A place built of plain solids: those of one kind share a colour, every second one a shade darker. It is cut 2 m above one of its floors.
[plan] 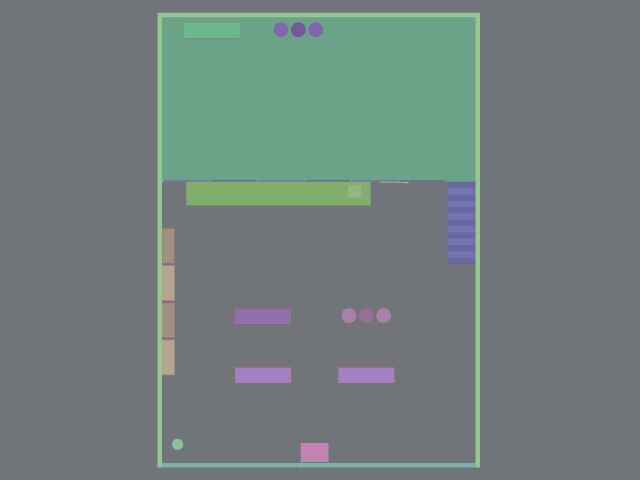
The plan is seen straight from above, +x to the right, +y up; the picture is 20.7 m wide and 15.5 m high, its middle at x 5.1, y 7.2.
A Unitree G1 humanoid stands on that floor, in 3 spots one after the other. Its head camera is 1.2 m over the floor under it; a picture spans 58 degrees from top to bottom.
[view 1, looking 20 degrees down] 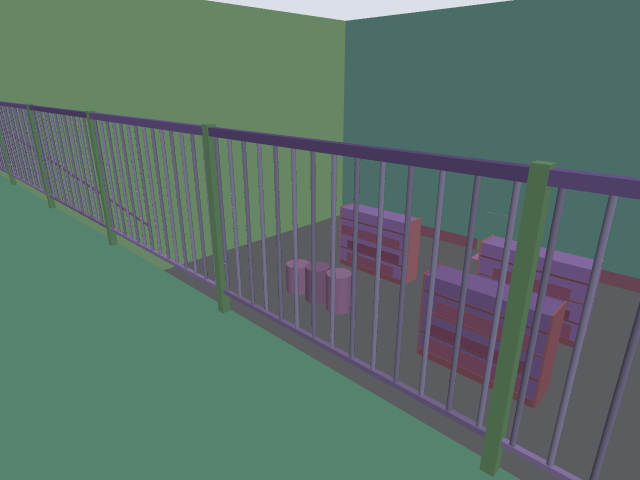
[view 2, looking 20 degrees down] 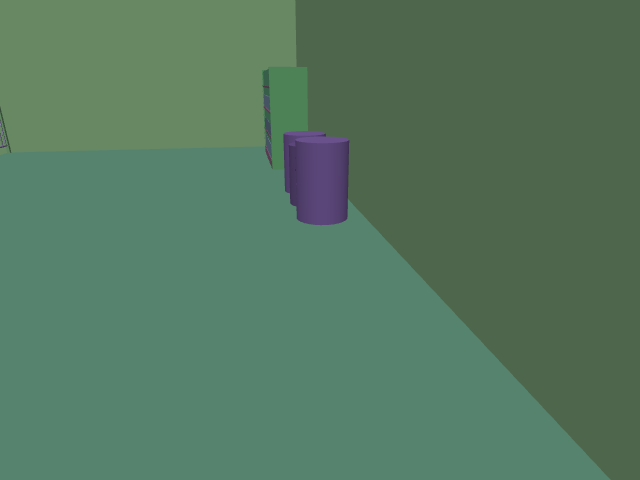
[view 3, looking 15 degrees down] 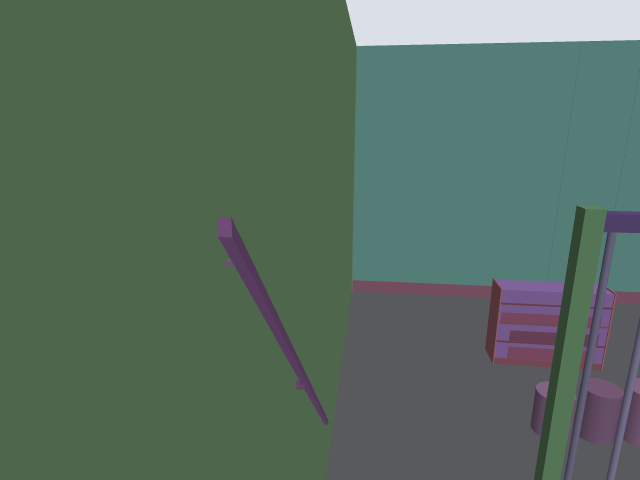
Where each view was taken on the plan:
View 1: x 1.20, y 10.28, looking -46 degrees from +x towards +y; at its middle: ground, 11.86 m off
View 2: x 8.82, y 13.29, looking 170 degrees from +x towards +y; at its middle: upper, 3.51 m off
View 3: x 9.67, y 10.18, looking -83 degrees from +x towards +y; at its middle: wall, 3.83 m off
